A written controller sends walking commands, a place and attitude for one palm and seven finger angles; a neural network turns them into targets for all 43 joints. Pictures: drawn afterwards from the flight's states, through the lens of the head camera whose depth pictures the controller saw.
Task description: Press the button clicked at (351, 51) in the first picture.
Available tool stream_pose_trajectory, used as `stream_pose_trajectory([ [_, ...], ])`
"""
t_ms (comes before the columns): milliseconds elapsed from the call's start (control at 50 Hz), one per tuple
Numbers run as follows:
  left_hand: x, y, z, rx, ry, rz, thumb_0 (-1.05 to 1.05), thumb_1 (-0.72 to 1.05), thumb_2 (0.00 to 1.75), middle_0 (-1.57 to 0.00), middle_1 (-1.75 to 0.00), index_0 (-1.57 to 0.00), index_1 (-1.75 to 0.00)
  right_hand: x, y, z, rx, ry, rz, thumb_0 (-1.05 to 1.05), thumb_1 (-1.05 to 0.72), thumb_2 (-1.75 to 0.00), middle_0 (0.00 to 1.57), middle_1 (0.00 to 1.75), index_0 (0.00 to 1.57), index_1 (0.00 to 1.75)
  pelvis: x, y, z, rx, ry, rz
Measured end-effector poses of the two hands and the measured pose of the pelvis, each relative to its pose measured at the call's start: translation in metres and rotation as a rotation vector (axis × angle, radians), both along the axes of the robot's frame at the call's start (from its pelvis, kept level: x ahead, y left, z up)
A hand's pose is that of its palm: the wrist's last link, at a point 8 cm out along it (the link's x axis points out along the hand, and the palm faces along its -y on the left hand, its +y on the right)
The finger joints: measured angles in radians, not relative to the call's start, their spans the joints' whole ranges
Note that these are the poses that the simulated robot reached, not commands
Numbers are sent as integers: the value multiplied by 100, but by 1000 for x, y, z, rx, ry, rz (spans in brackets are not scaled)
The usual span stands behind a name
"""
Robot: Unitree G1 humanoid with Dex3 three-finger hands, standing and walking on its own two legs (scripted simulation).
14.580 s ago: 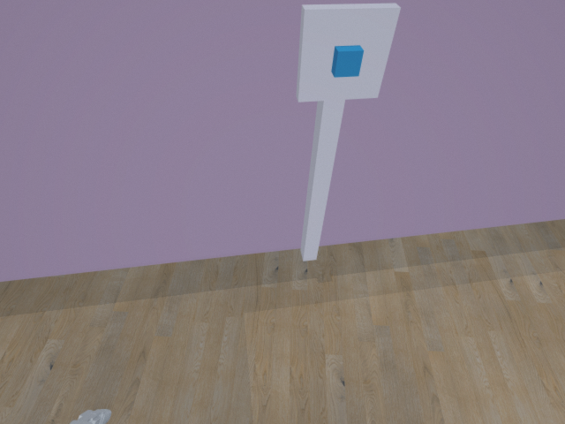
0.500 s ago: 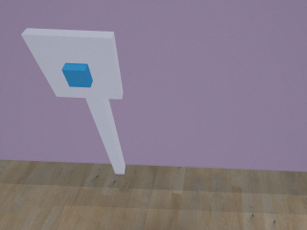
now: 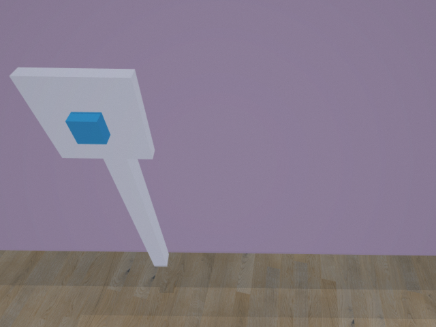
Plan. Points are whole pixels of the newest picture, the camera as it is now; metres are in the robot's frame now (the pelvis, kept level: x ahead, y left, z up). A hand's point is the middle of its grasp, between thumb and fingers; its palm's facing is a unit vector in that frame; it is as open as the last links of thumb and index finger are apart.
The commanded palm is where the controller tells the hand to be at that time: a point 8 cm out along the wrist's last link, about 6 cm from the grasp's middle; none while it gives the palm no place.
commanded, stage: come to a stop and stand still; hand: left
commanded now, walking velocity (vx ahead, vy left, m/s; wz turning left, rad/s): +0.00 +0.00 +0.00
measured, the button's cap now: (89, 127) +0.46 +0.29 +0.12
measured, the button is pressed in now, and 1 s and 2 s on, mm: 0 0 0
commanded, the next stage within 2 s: look again from close up in 0.52 s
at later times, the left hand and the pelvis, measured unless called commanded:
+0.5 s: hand out of the picture -0.02 +0.13 -0.18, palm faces +0.05 -0.98 -0.17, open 7.4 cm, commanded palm none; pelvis +0.01 -0.03 +0.00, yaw +1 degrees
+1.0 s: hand out of the picture +0.06 +0.25 -0.17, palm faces +0.03 -0.96 -0.29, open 7.4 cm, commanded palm none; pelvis -0.01 +0.03 -0.01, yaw +0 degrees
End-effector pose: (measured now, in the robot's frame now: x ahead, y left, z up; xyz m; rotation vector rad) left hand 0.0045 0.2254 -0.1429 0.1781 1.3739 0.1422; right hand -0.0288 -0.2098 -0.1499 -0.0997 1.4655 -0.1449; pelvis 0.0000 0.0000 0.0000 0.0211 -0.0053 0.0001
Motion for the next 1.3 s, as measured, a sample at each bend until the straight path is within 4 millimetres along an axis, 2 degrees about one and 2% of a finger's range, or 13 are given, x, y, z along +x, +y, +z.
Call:
stream_pose_trajectory([
  [160,-24,-26,-4,-37,61,29,0,91,90,-20,-30,-20,-29,12,-10,-1,-3,-13,9,1,-91,-90,20,30,20,29,4,-11,0,0,-3,1],
  [320,-33,-44,-5,-52,76,57,0,91,90,-20,-30,-20,-29,26,-19,-2,-9,-33,26,1,-92,-90,20,30,20,29,7,-20,-1,0,-3,8],
  [460,-32,-47,-6,-47,73,67,0,91,90,-20,-30,-20,-29,32,-26,-2,-19,-40,31,1,-92,-90,20,30,20,29,10,-25,-2,-3,-5,12],
  [640,-26,-42,-6,-37,66,58,0,91,90,-20,-30,-20,-29,31,-26,-1,-18,-27,34,1,-91,-90,20,30,20,29,11,-26,-2,-9,-2,23],
  [720,-20,-26,-5,-10,32,45,0,90,90,-20,-30,-20,-29,41,-33,-1,-49,-73,33,1,-91,-90,20,30,20,30,5,-17,-6,-26,7,14],
  [820,-6,8,-6,26,-24,23,0,90,90,-20,-30,-20,-29,68,-38,4,-106,-174,31,1,-91,-90,20,30,20,30,1,0,-11,-48,-8,5],
  [900,16,40,-6,50,-91,12,0,90,90,-20,-30,-20,-29,91,-34,17,-141,-260,65,1,-91,-90,20,30,20,29,-1,13,-10,-40,-24,7],
  [1040,54,87,13,92,-223,-26,0,90,90,-20,-30,-20,-29,117,-21,37,-171,-367,126,1,-91,-89,20,30,20,30,-10,37,-4,-39,-28,6],
  [1160,64,114,24,114,-261,-54,0,90,90,-20,-30,-20,-29,118,-10,46,-181,-401,150,1,-90,-89,20,30,20,30,-19,54,-1,-35,-25,6],
  [1280,49,129,23,129,-222,-67,0,90,90,-20,-30,-20,-29,98,-5,44,-188,-362,139,1,-90,-89,20,30,20,30,-26,66,-1,-31,-17,0],
  [1300,51,132,29,112,-280,14,0,90,90,-20,-30,-20,-30,94,-3,45,-189,-379,125,1,-90,-89,20,30,20,30,-28,67,-2,-30,-13,6],
])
